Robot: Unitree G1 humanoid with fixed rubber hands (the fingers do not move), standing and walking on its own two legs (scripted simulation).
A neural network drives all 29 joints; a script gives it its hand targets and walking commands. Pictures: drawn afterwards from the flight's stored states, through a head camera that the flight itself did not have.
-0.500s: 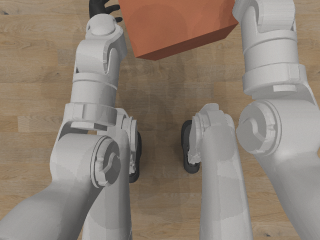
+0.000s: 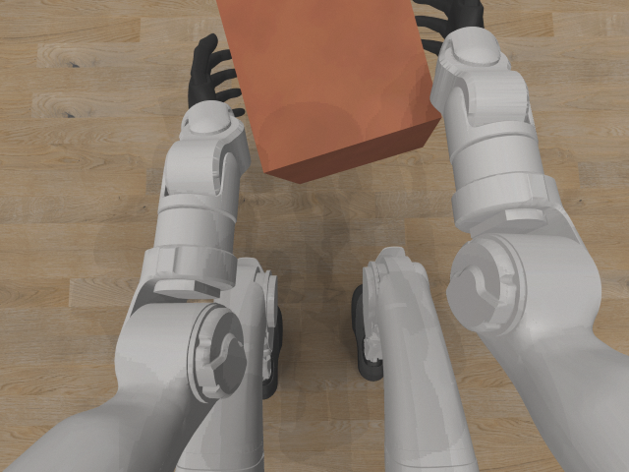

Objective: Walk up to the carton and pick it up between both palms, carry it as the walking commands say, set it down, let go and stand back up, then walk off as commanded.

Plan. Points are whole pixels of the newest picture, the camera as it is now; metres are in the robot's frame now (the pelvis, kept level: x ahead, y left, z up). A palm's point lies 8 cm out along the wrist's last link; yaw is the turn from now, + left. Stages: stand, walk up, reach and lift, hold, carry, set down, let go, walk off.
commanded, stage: reach and lift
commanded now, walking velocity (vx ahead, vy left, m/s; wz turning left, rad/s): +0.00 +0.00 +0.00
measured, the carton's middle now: (327, 58) +0.59 -0.03 -0.10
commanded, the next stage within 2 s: none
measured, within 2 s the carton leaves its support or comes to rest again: neither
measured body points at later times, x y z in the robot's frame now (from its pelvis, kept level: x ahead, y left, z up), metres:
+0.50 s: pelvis +0.05 +0.00 +0.08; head +0.21 -0.01 +0.50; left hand +0.49 +0.12 +0.05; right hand +0.52 -0.15 +0.09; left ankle +0.13 +0.12 -0.48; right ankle +0.15 -0.12 -0.48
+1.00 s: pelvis +0.08 +0.00 +0.15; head +0.15 -0.01 +0.59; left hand +0.46 +0.12 +0.14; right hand +0.50 -0.15 +0.17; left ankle +0.12 +0.12 -0.48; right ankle +0.15 -0.12 -0.48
